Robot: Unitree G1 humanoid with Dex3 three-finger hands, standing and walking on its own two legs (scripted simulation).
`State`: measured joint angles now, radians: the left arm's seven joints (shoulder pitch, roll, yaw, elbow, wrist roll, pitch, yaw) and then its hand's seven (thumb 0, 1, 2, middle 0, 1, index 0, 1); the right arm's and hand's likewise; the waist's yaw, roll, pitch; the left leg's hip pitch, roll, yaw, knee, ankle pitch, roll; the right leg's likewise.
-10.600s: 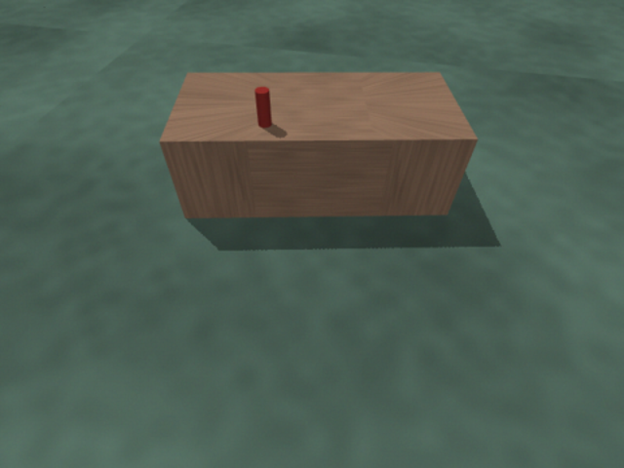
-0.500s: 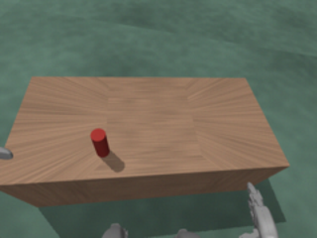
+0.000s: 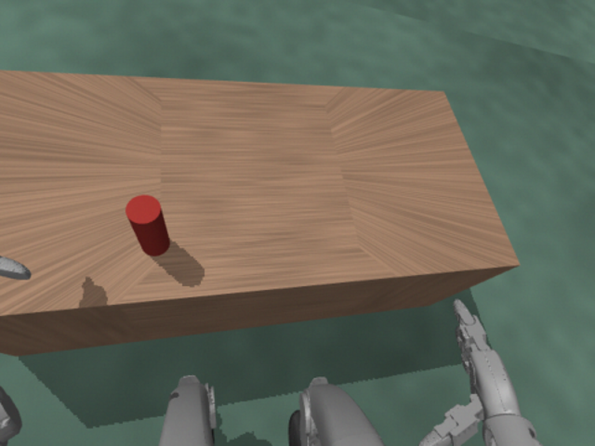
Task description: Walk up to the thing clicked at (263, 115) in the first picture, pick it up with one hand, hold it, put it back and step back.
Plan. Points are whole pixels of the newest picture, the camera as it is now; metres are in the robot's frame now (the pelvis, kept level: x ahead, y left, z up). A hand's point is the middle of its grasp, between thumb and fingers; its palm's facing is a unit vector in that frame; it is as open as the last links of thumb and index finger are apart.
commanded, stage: approach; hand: left
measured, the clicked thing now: (150, 228) +0.48 +0.19 -0.19
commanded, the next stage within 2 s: close in in 0.22 s
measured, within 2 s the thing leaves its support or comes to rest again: neither
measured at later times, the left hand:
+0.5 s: hand (123, 259) +0.42 +0.23 -0.20, palm faces +0.09 -0.99 +0.07, open 17.6 cm
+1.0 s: hand (151, 248) +0.44 +0.19 -0.20, palm faces +0.13 -0.99 +0.04, open 17.5 cm
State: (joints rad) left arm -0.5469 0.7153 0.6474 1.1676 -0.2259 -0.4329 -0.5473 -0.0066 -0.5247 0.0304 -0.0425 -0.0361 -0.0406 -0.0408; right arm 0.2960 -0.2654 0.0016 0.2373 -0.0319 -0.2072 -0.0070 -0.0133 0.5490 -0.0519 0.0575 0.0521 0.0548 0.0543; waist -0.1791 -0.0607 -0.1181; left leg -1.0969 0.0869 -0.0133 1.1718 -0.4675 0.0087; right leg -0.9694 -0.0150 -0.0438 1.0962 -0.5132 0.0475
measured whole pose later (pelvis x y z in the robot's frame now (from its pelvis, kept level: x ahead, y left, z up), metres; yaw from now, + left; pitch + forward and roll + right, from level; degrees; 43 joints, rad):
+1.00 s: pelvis -0.04 -0.01 -0.13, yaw -3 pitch +32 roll -6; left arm -0.59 0.52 0.54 1.04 -0.07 -0.62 -0.14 -0.01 -0.56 0.02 -0.06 -0.06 -0.08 -0.04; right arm 0.48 -0.31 -0.13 -0.39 -0.05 -0.10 0.10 -0.01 0.53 -0.05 0.06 0.05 0.06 0.05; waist -0.34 -0.05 -0.17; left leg -1.68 0.10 -0.07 1.69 -0.59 0.00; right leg -1.54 0.00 -0.06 1.65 -0.67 0.04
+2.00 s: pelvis -0.04 -0.01 -0.13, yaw -3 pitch +33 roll -7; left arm -0.70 0.59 0.52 1.13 -0.01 -0.63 -0.05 0.00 -0.21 0.56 -0.95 -0.80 -0.96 -0.79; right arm 0.48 -0.33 -0.13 -0.46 -0.05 -0.03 0.13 -0.01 0.49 -0.06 0.06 0.05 0.06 0.05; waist -0.39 -0.05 -0.17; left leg -1.70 0.10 -0.08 1.69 -0.58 0.00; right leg -1.56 0.01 -0.06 1.64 -0.66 0.04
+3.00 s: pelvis -0.03 -0.01 -0.09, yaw -2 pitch +30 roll -6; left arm -0.71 0.55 0.48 1.15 -0.01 -0.56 -0.04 -0.02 -0.15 1.19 -0.90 -1.05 -0.96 -1.05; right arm 0.44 -0.31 -0.08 -0.35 -0.05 0.01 0.10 -0.01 0.53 -0.06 0.06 0.05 0.06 0.05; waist -0.36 -0.04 -0.17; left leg -1.53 0.10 -0.06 1.56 -0.56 0.00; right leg -1.40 0.00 -0.05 1.50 -0.63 0.04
